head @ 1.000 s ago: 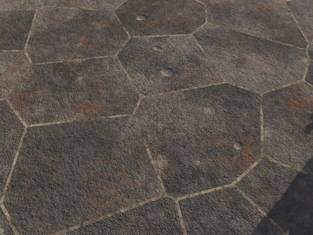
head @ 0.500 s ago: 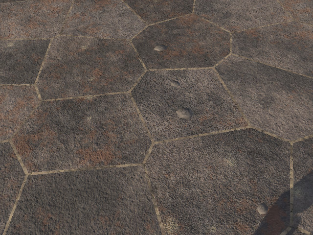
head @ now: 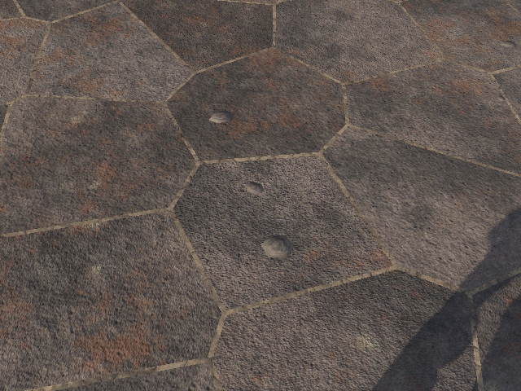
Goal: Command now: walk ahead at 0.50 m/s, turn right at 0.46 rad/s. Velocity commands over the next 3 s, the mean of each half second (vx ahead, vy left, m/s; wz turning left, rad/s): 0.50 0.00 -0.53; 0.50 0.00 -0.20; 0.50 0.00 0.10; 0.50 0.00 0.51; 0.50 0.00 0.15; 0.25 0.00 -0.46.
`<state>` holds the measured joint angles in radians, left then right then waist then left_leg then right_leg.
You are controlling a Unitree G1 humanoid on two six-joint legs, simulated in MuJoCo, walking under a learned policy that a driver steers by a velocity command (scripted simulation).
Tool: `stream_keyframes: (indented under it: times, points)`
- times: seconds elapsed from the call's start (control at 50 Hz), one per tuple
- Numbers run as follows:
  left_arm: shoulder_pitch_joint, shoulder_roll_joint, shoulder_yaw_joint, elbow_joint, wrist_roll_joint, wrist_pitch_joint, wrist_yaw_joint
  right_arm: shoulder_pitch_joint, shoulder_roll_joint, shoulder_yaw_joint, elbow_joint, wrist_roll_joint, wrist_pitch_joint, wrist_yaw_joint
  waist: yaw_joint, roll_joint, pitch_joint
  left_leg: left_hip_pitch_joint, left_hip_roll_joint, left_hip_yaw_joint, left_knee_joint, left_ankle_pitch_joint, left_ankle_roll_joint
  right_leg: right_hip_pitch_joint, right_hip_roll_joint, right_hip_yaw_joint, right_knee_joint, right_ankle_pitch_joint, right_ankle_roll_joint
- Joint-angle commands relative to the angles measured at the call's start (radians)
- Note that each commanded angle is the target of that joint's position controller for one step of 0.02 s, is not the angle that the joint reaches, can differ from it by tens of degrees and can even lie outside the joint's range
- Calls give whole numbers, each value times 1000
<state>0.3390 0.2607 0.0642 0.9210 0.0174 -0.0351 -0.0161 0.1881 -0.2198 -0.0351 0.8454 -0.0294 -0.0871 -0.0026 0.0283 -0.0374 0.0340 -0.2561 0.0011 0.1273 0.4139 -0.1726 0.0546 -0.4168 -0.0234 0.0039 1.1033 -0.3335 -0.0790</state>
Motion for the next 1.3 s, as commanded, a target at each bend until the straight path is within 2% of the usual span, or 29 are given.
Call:
stream_keyframes:
  times: [0.02,0.16,0.28,0.34,0.36,0.38,0.4,0.42,0.44,0.46,0.48,0.52,0.54,0.58,0.64,0.72,0.84,0.9,0.94,0.96,0.98,1.0,1.02,1.04,1.06,1.1,1.16,1.22,1.3]
  points:
    - [34,19,10,-54,12,22,-20,86,-92,-24,-11,15,-29,-6,-6,128,-16,119,270,-208,-267,108,77,-169,-68,31,47,84,18]
    - [-194,8,0,-144,14,30,-44,164,-102,-29,31,10,-34,-7,-30,110,41,171,241,-6,-279,253,84,-287,-75,-15,-182,305,42]
    - [-348,12,-13,-215,23,25,-60,240,-147,-42,66,9,-15,-19,-70,110,69,309,283,89,-219,425,69,-218,-39,-120,-428,258,-18]
    - [-282,36,1,-209,26,25,-48,235,-188,-52,72,6,6,-26,-28,143,7,374,289,138,-19,845,52,-80,51,-176,-469,100,-78]
    - [-195,53,12,-186,25,20,-42,231,-203,-56,71,6,18,-26,9,143,-46,376,287,144,127,915,51,14,91,-181,-494,59,-102]
    - [-53,75,28,-142,30,9,-30,218,-210,-57,63,10,28,-23,74,110,-129,301,272,161,344,825,31,204,123,-166,-578,95,-131]
    - [89,164,59,-105,42,3,-14,219,-178,-48,32,9,28,-19,128,11,-231,79,242,160,642,481,-3,459,-27,57,-629,0,-182]
    - [31,280,86,-132,19,13,-6,218,-87,-35,-51,22,16,0,48,-241,-292,-383,3,82,1018,-357,-72,731,-298,636,-752,13,-331]
    - [64,271,84,-143,2,26,-1,98,-162,-43,-80,10,3,5,101,-48,-283,-497,18,-126,1058,-318,-67,714,-316,685,-827,125,-336]
    - [22,227,72,-129,-1,27,9,52,-134,-35,-95,23,-9,9,72,-3,-163,-530,69,-147,1019,-223,-57,616,-300,531,-820,216,-316]
    - [-20,160,54,-122,-6,19,12,90,-124,-30,-73,25,-15,6,17,62,-77,-465,110,-144,901,-163,-52,468,-258,418,-833,352,-266]
    - [-91,98,30,-130,-10,-2,17,137,-114,-28,-50,-9,16,7,-51,58,-53,-329,138,-151,786,-146,-61,321,-170,279,-862,468,-210]
    - [-86,89,24,-127,-13,-15,14,153,-109,-27,-43,-17,35,11,-59,46,-61,-293,136,-145,758,-142,-66,293,-154,253,-875,510,-206]
    - [-43,106,25,-104,-17,-34,9,141,-96,-26,-47,-18,55,21,-63,34,-50,-299,132,-125,693,-99,-75,276,-131,207,-905,551,-198]
    - [25,118,24,-78,-16,-41,7,30,-95,-24,-78,-13,62,27,-27,11,-2,-386,138,-110,567,24,-82,310,-113,179,-942,547,-160]
    - [89,118,17,-55,-17,-43,10,-95,-95,-21,-114,-5,59,32,16,-10,15,-446,120,-101,409,147,-76,404,-111,159,-942,572,-115]
    - [166,116,5,-13,-1,-44,25,-245,-86,-8,-168,1,46,39,58,-22,60,-444,64,-68,221,151,-32,531,-147,153,-911,659,-118]
    - [126,139,5,-5,6,-46,35,-176,-102,-13,-158,5,35,34,1,-37,44,-290,12,-55,142,55,19,543,-165,131,-829,897,-97]
    - [97,157,7,0,10,-47,33,43,-138,-33,-87,5,25,12,-96,-31,-75,-18,-54,-32,78,18,61,524,-133,98,-582,1094,-69]
    - [87,147,2,-8,2,-50,31,209,-173,-46,-42,-11,16,-1,-169,2,-172,234,27,-110,50,43,98,380,-97,73,-364,916,-55]
    - [178,56,-20,-41,-36,-54,21,330,-296,-78,-31,-39,13,-10,-151,202,-329,549,326,-540,31,-53,216,62,41,7,25,433,-7]
    - [187,97,-8,-28,-22,-52,23,297,-270,-75,-19,-9,24,6,-127,235,-349,556,424,-851,-114,-24,276,-116,151,59,209,-175,-10]
    - [111,117,-1,-40,0,-46,23,184,-218,-62,-32,15,29,13,-82,121,-170,398,381,-710,-130,-114,253,-181,71,106,244,-102,-19]
    - [57,104,-7,-52,4,-49,15,104,-152,-45,-44,18,27,17,-63,64,-75,260,341,-584,-170,-109,229,-178,28,94,188,-31,-19]
    - [34,85,-9,-57,4,-44,9,76,-119,-33,-37,13,22,18,-39,65,-17,168,287,-485,-209,-73,193,-153,-8,79,122,1,-17]
    - [61,62,-16,-46,22,-20,-4,78,-96,-22,-10,14,9,13,0,108,2,67,223,-366,-255,24,158,-75,-37,57,52,35,5]
    - [13,48,-21,-62,22,-6,-15,135,-129,-31,28,22,-11,17,5,100,11,66,205,-290,-298,126,174,-126,-64,20,-15,101,34]
    - [-125,47,-26,-105,20,-4,-18,183,-129,-30,54,24,-12,18,-22,92,44,107,181,-239,-330,158,170,-221,-94,-10,-157,207,64]
    - [-280,20,-40,-155,14,-10,-20,252,-133,-30,86,29,-10,16,-64,94,53,141,153,-209,-301,260,147,-185,-68,-46,-389,323,85]
